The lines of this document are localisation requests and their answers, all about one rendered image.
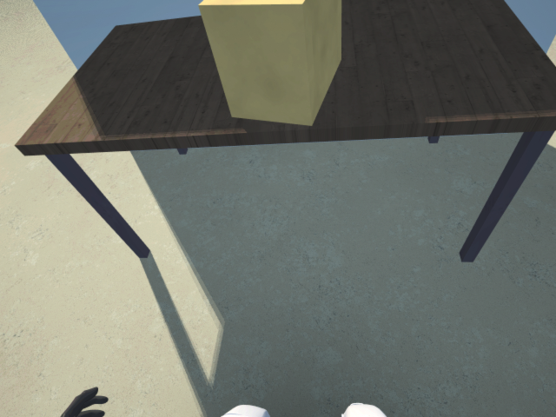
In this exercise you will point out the left robot hand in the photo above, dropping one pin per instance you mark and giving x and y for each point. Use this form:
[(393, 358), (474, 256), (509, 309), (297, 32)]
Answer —
[(85, 399)]

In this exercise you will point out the carton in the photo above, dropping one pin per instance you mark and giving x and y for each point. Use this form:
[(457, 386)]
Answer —
[(276, 58)]

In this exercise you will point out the table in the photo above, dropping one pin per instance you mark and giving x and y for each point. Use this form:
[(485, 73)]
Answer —
[(409, 68)]

